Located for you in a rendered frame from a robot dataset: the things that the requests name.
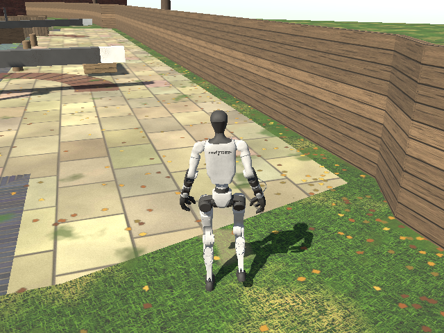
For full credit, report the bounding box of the left robot shin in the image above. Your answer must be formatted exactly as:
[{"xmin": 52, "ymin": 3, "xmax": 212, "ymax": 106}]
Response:
[{"xmin": 203, "ymin": 234, "xmax": 214, "ymax": 282}]

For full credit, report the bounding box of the left robot hand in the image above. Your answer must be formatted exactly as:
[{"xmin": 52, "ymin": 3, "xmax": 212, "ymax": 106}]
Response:
[{"xmin": 180, "ymin": 195, "xmax": 196, "ymax": 211}]

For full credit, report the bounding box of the robot right forearm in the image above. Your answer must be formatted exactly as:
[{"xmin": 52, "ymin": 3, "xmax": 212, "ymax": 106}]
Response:
[{"xmin": 248, "ymin": 168, "xmax": 264, "ymax": 199}]

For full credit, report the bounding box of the right robot hand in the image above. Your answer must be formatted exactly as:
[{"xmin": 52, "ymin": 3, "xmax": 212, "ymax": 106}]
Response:
[{"xmin": 250, "ymin": 196, "xmax": 266, "ymax": 214}]

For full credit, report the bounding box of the right robot upper arm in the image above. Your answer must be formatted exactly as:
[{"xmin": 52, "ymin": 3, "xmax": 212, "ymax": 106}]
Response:
[{"xmin": 234, "ymin": 139, "xmax": 254, "ymax": 179}]

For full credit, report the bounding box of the robot left forearm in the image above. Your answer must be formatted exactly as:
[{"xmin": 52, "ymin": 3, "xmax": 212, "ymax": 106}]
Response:
[{"xmin": 180, "ymin": 169, "xmax": 194, "ymax": 198}]

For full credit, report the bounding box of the left robot upper arm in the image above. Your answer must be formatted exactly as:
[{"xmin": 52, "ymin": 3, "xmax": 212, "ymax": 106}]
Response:
[{"xmin": 187, "ymin": 141, "xmax": 205, "ymax": 179}]

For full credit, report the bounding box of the right robot thigh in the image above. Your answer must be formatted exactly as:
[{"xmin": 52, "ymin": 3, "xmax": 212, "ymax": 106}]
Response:
[{"xmin": 232, "ymin": 193, "xmax": 246, "ymax": 237}]

